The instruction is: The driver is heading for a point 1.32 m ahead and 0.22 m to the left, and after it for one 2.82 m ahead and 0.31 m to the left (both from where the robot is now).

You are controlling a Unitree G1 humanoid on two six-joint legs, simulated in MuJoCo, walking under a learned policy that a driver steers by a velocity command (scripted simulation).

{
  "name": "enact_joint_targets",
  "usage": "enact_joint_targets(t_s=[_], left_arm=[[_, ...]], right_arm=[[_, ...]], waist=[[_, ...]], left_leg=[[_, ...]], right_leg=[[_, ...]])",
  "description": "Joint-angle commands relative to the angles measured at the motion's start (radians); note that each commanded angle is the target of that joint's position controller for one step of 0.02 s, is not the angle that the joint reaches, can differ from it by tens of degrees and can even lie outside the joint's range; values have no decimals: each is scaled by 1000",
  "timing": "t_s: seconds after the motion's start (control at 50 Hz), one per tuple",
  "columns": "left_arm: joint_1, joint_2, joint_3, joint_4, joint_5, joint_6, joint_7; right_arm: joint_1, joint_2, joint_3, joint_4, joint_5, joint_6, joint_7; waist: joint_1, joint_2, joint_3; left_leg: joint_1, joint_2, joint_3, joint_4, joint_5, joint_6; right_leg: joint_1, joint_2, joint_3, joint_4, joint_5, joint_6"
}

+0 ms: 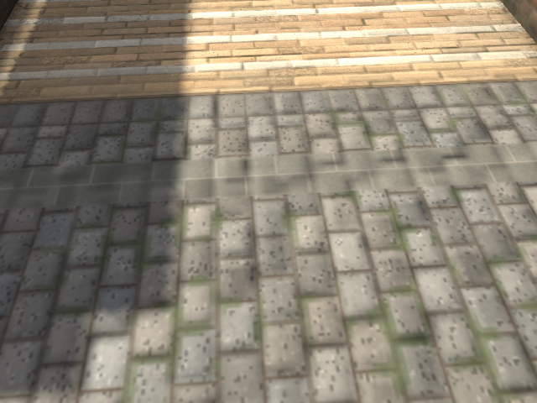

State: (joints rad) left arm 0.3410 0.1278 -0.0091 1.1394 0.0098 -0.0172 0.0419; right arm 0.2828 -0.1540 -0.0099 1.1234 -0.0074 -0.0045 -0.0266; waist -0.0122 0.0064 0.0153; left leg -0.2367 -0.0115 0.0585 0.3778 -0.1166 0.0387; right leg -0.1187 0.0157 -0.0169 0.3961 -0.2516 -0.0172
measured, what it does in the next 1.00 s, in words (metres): walks ahead: right foot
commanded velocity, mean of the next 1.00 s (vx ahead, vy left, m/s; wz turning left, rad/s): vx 0.38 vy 0.00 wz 0.00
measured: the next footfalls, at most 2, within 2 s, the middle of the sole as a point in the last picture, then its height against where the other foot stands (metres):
right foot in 0.78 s outside the picture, level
left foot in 1.34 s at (237, 316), level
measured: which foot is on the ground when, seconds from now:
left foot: down 0.00-0.78, up 0.80-1.00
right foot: down 0.00-0.30, up 0.32-0.76, down 0.78-1.00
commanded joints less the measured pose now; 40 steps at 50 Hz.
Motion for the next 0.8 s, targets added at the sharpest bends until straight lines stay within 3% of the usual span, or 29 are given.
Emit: enact_joint_targets(t_s=[0.02, 0.08, 0.12, 0.14, 0.16, 0.2, 0.24, 0.28, 0.3, 0.32, 0.34, 0.36, 0.38, 0.4, 0.44, 0.5, 0.6, 0.66, 0.72, 0.74, 0.76, 0.78, 0.8], left_arm=[[82, 77, 10, -8, 1, -5, 1], [110, 127, 34, -20, 4, 8, -3], [158, 157, 51, -14, 3, 11, -4], [154, 167, 60, -14, 4, 8, -3], [145, 166, 64, -19, 8, 2, -4], [125, 169, 70, -27, 13, -13, -8], [98, 166, 74, -33, 8, -25, -12], [54, 165, 78, -46, 1, -30, -16], [43, 141, 72, -56, 7, -38, -19], [12, 65, 50, -95, 2, -50, -31], [-11, 92, 58, -135, 18, -54, -41], [-54, 131, 68, -146, 39, -51, -50], [-77, 111, 65, -149, 33, -55, -62], [-66, 93, 62, -142, 23, -60, -69], [-54, 100, 67, -133, 27, -54, -77], [-113, 99, 70, -156, 24, -35, -77], [-348, 78, 52, -252, 13, -30, -78], [-405, 91, 49, -283, 7, -31, -76], [-322, 127, 64, -274, 7, -41, -62], [-215, 147, 76, -242, 7, -48, -54], [-52, 166, 91, -187, 10, -56, -46], [104, 222, 112, -147, 32, -63, -36], [185, 326, 137, -146, 55, -62, -36]], right_arm=[[55, -62, -5, -5, 0, -5, -3], [40, -79, -15, -23, -7, 3, 3], [-12, -36, -8, -57, -19, -2, 17], [-30, -30, -7, -75, -31, -10, 23], [-37, -46, -13, -90, -31, -19, 28], [-33, -66, -23, -109, -26, -40, 38], [-26, -60, -27, -123, -15, -57, 42], [112, -41, -33, -77, -6, -66, 39], [228, -65, -46, -40, -9, -72, 31], [358, -159, -69, -22, -20, -80, 18], [444, -223, -84, 9, -9, -67, 20], [329, -172, -69, -20, -16, -61, 17], [229, -148, -61, -58, -16, -67, 23], [173, -138, -57, -79, -14, -75, 24], [167, -100, -42, -78, -8, -91, 17], [251, -91, -31, -42, -5, -102, 12], [279, -94, -20, -35, -9, -106, 11], [289, -115, -24, -26, -9, -109, 6], [249, -142, -32, -27, -12, -111, 3], [235, -156, -37, -27, -15, -108, 1], [217, -163, -40, -31, -13, -101, 2], [222, -145, -35, -46, -7, -99, 7], [337, -24, -15, -70, 26, -95, 22]], waist=[[3, -16, 48], [24, -64, 108], [53, -146, 174], [55, -168, 192], [49, -151, 188], [31, -119, 164], [11, -119, 160], [-53, -80, 138], [-94, -16, 106], [-140, 223, 58], [-138, 318, 58], [-72, 151, 126], [-37, 62, 149], [-7, 37, 138], [14, 37, 102], [10, 57, 85], [-23, 81, 124], [-27, 94, 132], [30, 92, 81], [75, 92, 24], [143, 69, -58], [193, 22, -151], [136, -194, -292]], left_leg=[[66, 88, -120, -59, -115, 4], [-65, 15, -63, 51, -408, 24], [-203, -26, 13, 219, -327, 15], [-241, 6, 11, 306, -263, 18], [-285, 29, -4, 356, -262, 22], [-312, 53, -21, 358, -284, 30], [-200, 38, 7, 249, -266, 34], [81, -22, 59, 92, -186, 35], [258, 5, -6, 40, -207, 41], [395, 240, -371, -152, -445, 95], [404, 394, -694, -274, -599, 182], [295, 392, -656, -261, -622, 192], [219, 352, -558, -262, -545, 175], [186, 307, -460, -277, -420, 152], [196, 245, -316, -280, -184, 128], [255, 216, -202, -247, 126, 131], [219, 183, -108, -247, 328, 139], [239, 202, -89, -241, 414, 141], [309, 225, -60, -107, 734, 123], [328, 221, -47, 22, 841, 112], [293, 195, -25, 214, 823, 96], [116, 157, -7, 472, 557, 85], [-229, -14, 26, 900, -154, 46]], right_leg=[[-134, -102, 112, -130, -95, -40], [-163, -112, 176, -164, -470, -97], [-120, -232, 332, -271, -593, -161], [-108, -294, 387, -301, -562, -192], [-79, -317, 400, -311, -503, -208], [-18, -307, 357, -283, -398, -206], [-58, -266, 282, -239, -320, -185], [-207, -196, 188, -129, -270, -158], [-312, -148, 127, 5, -210, -136], [-465, -22, -23, 347, -173, -84], [-625, 45, -59, 584, -304, -79], [-647, -37, 12, 715, -239, -94], [-635, -71, 35, 728, -131, -98], [-594, -93, 39, 704, -52, -89], [-553, -103, 14, 663, 28, -63], [-602, -92, -29, 628, 78, -37], [-567, -61, -88, 361, 180, -19], [-479, -37, -111, 231, 206, -50], [-336, 9, -119, 182, 150, -109], [-234, 36, -119, 169, 118, -129], [-54, 54, -123, 104, 145, -149], [183, -76, 17, 86, 45, -184], [463, -401, 530, 14, -105, -324]])
Keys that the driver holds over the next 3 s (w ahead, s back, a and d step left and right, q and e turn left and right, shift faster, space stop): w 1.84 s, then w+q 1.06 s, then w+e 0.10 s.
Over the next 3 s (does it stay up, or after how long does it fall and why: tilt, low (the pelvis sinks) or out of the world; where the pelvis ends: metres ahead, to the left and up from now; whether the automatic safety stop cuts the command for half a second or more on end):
stays up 1.53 0.14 -0.03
